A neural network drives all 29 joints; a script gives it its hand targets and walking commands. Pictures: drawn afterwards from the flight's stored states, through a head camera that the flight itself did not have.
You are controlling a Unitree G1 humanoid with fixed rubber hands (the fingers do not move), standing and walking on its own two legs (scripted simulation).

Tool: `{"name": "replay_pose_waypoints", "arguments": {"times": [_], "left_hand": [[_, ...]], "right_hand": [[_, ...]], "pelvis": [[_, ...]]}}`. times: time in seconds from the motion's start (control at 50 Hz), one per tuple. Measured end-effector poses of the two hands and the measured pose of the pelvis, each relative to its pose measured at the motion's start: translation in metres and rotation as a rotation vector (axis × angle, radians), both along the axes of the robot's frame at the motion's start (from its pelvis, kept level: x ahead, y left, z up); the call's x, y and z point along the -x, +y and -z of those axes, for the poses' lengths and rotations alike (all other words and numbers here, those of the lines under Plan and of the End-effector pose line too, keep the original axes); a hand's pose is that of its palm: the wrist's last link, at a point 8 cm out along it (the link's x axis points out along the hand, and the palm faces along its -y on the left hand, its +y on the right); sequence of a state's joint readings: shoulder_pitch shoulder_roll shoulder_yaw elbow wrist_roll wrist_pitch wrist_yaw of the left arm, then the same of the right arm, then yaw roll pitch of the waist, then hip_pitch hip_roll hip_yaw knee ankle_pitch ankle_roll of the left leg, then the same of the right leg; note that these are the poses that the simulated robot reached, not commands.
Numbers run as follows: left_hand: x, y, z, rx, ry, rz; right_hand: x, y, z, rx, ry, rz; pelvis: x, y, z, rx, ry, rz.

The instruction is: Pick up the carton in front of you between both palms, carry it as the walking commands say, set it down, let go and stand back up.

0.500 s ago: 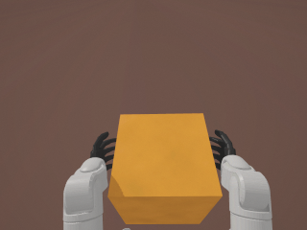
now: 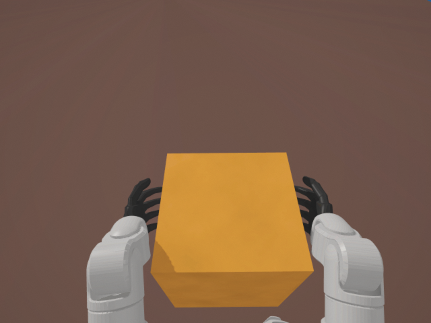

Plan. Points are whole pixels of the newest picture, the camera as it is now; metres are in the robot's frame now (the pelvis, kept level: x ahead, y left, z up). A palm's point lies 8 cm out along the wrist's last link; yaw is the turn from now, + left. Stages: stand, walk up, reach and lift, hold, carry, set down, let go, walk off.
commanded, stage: carry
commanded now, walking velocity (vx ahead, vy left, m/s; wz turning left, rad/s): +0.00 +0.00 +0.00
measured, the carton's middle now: (226, 235) +0.28 +0.00 +0.01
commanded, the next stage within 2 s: none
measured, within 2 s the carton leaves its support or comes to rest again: neither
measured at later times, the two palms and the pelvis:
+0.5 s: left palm (161, 130) +0.50 +0.14 +0.08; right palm (292, 126) +0.51 -0.16 +0.09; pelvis +0.24 -0.02 -0.01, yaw +1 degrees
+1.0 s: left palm (165, 129) +0.56 +0.14 +0.04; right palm (282, 128) +0.56 -0.16 +0.04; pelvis +0.29 -0.01 -0.01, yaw +1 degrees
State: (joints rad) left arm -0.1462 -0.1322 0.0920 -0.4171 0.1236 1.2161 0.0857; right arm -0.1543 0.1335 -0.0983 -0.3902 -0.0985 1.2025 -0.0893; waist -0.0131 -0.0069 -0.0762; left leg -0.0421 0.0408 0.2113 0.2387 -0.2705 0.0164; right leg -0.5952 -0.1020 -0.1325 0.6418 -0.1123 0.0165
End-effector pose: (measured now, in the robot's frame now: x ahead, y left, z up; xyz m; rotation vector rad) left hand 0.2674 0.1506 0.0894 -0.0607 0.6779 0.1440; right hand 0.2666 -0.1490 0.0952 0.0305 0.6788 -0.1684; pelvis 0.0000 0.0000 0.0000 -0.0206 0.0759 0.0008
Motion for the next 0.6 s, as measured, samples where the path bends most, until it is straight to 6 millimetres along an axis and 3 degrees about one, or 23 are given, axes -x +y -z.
{"name": "replay_pose_waypoints", "arguments": {"times": [0.12, 0.16, 0.28, 0.52, 0.6], "left_hand": [[-0.087, -0.017, 0.016, -0.026, -0.004, -0.035], [-0.111, -0.022, 0.025, -0.048, 0.040, -0.036], [-0.153, -0.023, 0.033, -0.050, 0.130, -0.057], [-0.242, -0.011, 0.002, -0.013, -0.013, -0.038], [-0.265, -0.008, -0.001, -0.010, -0.012, -0.035]], "right_hand": [[-0.098, -0.017, 0.025, -0.024, -0.005, -0.037], [-0.123, -0.022, 0.038, -0.049, 0.039, -0.034], [-0.170, -0.023, 0.048, -0.049, 0.128, -0.056], [-0.253, -0.010, 0.005, 0.000, -0.014, -0.040], [-0.275, -0.007, 0.002, -0.004, -0.014, -0.033]], "pelvis": [[-0.095, -0.024, 0.025, -0.015, -0.029, -0.026], [-0.114, -0.029, 0.025, -0.003, -0.026, -0.034], [-0.158, -0.035, 0.007, -0.027, -0.010, -0.050], [-0.251, -0.019, 0.008, -0.023, -0.031, -0.024], [-0.271, -0.015, 0.010, -0.025, -0.021, -0.021]]}}
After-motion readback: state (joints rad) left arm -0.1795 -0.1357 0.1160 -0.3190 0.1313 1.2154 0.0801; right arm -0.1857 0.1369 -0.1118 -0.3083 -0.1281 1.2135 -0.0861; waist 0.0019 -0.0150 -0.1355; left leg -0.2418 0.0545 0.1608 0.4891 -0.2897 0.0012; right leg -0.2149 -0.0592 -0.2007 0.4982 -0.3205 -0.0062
